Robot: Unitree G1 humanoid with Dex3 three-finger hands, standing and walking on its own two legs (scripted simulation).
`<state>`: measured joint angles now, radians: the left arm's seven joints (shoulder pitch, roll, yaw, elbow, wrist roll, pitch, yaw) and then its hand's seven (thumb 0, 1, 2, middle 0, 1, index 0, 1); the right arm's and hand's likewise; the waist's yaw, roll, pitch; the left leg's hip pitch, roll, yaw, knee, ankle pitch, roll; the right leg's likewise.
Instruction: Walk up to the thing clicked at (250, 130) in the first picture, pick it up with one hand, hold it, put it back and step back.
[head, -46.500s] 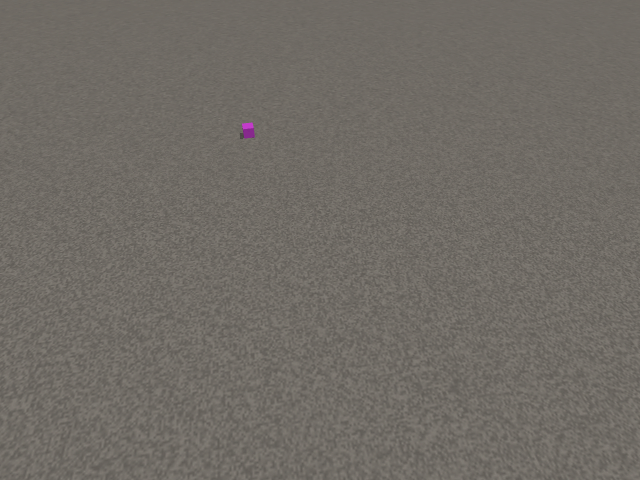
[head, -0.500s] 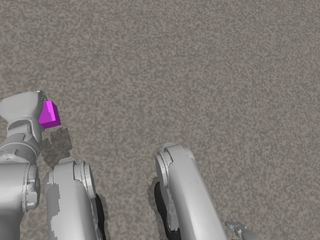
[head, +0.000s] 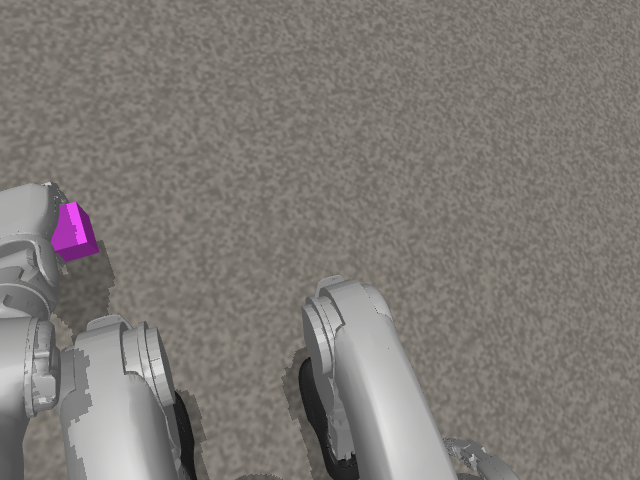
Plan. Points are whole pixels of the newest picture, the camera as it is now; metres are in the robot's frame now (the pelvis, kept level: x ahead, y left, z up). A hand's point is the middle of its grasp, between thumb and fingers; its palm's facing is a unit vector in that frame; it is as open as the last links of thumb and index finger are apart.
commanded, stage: lower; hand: left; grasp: from above
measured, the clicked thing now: (64, 234) +0.46 +0.26 -0.23
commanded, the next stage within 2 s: rest in 0.08 s
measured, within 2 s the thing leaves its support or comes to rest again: rests again in 0.70 s
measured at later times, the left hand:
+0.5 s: hand (50, 243) +0.44 +0.28 -0.23, palm faces -0.44 -0.17 -0.88, open 8.8 cm
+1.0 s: hand (56, 243) +0.45 +0.28 -0.25, palm faces -0.41 -0.16 -0.90, open 8.6 cm
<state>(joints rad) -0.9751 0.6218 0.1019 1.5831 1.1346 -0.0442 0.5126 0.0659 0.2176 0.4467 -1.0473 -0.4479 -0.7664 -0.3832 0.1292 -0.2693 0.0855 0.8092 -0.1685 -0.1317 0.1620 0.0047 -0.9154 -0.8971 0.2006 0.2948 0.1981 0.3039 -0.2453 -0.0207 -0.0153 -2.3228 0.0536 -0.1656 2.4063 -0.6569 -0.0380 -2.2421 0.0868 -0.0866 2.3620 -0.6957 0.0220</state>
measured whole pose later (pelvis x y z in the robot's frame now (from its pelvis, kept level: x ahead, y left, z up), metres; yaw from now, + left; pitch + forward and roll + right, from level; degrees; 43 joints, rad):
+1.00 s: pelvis +0.00 +0.01 -0.02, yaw -5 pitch +28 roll -11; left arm -1.03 0.83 0.13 1.79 1.15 -0.11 0.70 0.10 0.25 0.36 -1.15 -0.42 -0.81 -0.34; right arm 0.10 -0.31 0.22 0.79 -0.26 -0.28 0.29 0.00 -0.92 -0.90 0.20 0.30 0.20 0.30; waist -0.33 -0.10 0.12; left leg -2.34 0.05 -0.27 2.53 -0.70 -0.04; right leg -2.22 0.12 -0.16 2.41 -0.70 0.05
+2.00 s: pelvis +0.00 +0.01 -0.02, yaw -6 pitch +26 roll -12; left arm -1.04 0.87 0.08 1.79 1.12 -0.10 0.69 0.00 -0.46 0.96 -0.20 -0.87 -0.17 -0.90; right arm 0.11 -0.32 0.27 0.75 -0.25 -0.30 0.30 0.00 -0.90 -0.90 0.20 0.30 0.20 0.30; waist -0.35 -0.12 0.14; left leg -2.32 0.06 -0.29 2.52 -0.69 -0.04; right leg -2.20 0.13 -0.18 2.38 -0.68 0.05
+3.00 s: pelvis -0.02 +0.00 +0.03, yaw +1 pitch +31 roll -6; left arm -1.01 0.64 -0.07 1.44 1.18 -0.13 0.29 0.00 -0.49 1.00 -0.12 -0.99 -0.11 -1.00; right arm 0.17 -0.30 0.11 0.70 -0.11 -0.02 0.08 0.00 -0.90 -0.90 0.20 0.29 0.20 0.30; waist -0.24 -0.02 -0.06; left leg -2.25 0.04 -0.15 2.30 -0.61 -0.03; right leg -2.16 0.07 -0.08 2.26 -0.66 0.02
